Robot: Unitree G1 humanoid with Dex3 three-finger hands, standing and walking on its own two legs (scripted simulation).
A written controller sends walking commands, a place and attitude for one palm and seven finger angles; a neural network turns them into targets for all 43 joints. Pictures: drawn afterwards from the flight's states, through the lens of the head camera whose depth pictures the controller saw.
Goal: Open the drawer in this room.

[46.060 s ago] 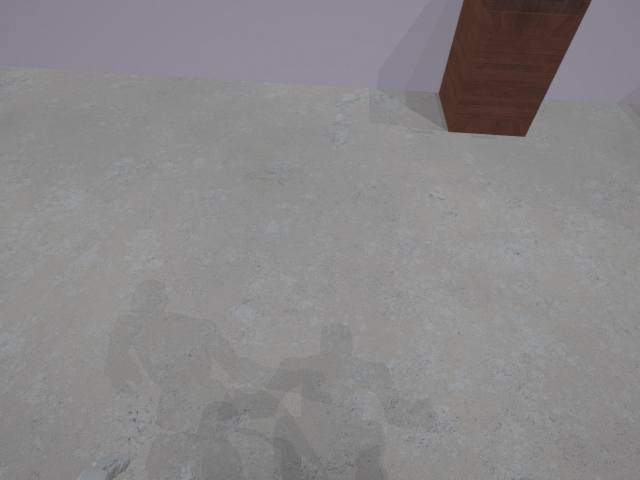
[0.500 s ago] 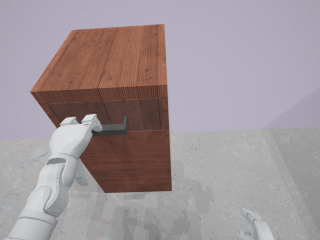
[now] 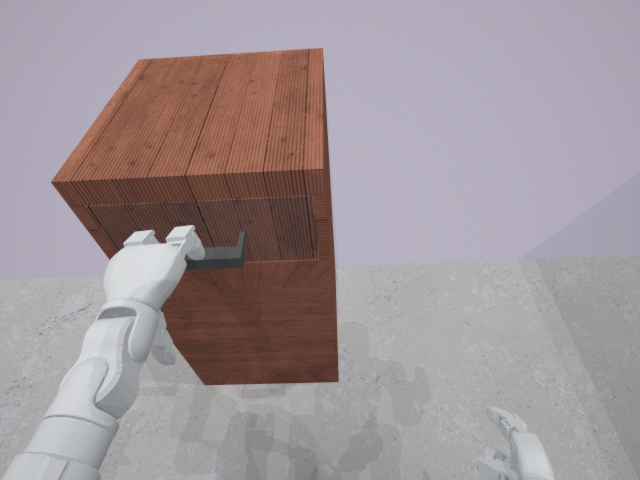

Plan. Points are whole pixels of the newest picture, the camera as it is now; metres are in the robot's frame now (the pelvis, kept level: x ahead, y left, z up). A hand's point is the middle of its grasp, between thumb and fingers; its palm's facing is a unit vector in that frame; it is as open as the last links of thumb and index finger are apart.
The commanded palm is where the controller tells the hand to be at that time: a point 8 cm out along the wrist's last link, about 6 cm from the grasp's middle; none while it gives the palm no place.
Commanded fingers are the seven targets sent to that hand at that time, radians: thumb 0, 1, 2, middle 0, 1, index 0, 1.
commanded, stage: move the hooked fingers above the handle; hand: left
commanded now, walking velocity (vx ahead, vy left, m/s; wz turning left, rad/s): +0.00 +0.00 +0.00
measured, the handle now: (205, 248) +0.48 +0.27 -0.04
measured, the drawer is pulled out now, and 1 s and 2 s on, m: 0.00 0.00 0.00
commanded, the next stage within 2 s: none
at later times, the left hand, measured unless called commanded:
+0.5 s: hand (182, 270) +0.37 +0.25 +0.04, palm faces +0.00 -0.07 -1.00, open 13.8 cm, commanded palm +0.35 +0.26 +0.11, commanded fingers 0.00 -0.50 0.30 -0.30 -1.20 -0.30 -1.20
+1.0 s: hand (188, 257) +0.40 +0.25 +0.03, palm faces +0.01 -0.05 -1.00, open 13.8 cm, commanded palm +0.38 +0.26 +0.09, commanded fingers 0.00 -0.50 0.30 -0.30 -1.20 -0.30 -1.20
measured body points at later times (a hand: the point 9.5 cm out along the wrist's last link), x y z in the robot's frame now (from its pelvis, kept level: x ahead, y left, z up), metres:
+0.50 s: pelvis +0.01 +0.01 -0.01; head +0.05 -0.02 +0.44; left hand +0.36 +0.25 +0.10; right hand +0.14 -0.25 -0.14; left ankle +0.00 +0.14 -0.73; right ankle -0.03 -0.11 -0.73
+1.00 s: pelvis +0.00 +0.02 -0.01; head +0.05 +0.00 +0.43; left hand +0.40 +0.25 +0.09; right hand +0.11 -0.25 -0.14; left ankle +0.00 +0.14 -0.73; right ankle -0.03 -0.11 -0.73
